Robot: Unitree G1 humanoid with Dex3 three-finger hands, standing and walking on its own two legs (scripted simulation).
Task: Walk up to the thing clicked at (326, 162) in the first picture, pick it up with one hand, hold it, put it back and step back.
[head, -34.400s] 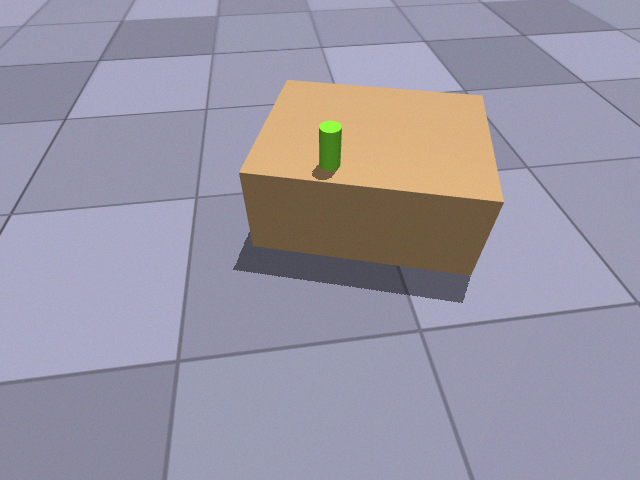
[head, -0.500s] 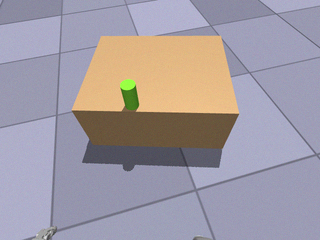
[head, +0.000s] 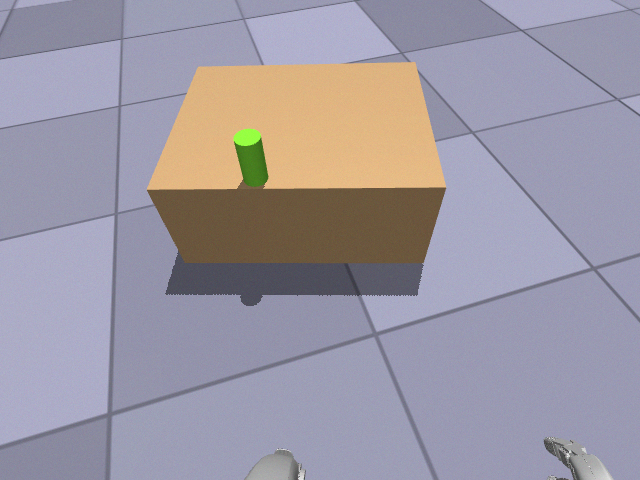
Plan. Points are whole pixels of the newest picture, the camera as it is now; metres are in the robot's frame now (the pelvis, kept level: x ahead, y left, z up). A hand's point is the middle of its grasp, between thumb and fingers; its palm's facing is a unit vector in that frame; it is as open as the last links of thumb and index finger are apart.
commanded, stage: step back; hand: left
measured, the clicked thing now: (251, 158) +0.99 +0.25 -0.29
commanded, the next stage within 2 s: stand in 1.10 s
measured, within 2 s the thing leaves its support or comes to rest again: neither
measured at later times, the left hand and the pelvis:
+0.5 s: hand out of the picture -0.04 +0.27 -0.14, palm faces +0.09 -0.92 -0.38, open 7.4 cm; pelvis -0.06 -0.01 +0.01, yaw +5 degrees
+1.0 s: hand out of the picture +0.04 +0.30 -0.14, palm faces +0.09 -0.93 -0.35, open 7.4 cm; pelvis -0.02 +0.03 +0.01, yaw +5 degrees
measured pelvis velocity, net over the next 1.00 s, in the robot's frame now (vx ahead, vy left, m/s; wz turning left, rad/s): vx -0.02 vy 0.03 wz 0.08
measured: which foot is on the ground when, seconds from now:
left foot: up 0.00-0.20, down 0.22-0.46, up 0.48-0.68, down 0.70-1.00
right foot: down 0.00-1.00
